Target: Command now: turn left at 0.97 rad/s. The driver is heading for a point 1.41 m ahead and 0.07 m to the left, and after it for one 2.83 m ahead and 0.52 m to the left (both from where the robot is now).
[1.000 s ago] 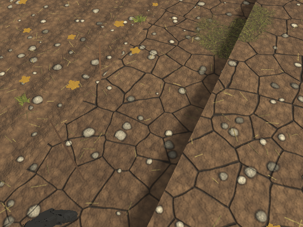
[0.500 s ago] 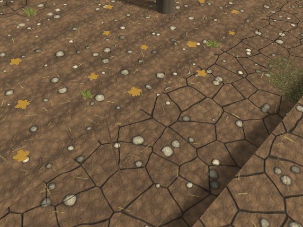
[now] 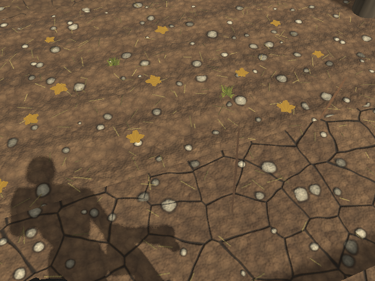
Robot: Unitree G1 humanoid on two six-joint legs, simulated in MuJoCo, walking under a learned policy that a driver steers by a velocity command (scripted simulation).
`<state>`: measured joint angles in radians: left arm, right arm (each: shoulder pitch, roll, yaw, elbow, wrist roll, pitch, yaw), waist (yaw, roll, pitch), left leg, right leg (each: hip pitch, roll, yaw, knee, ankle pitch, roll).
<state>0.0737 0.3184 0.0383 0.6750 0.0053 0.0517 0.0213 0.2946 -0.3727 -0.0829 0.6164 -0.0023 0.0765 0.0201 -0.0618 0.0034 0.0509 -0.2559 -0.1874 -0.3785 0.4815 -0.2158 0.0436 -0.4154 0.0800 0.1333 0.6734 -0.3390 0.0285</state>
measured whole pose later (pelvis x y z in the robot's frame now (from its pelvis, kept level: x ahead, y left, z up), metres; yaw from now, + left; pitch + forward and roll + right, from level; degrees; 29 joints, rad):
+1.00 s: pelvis -0.02 -0.03 -0.02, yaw +9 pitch +0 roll +2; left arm 0.27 0.30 0.07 0.68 -0.01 0.11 -0.04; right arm 0.11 -0.26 -0.04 0.71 -0.01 0.04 0.00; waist 0.03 0.02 0.08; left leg -0.22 0.09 0.29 0.60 -0.35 0.01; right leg -0.29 -0.03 -0.10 0.66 -0.40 -0.02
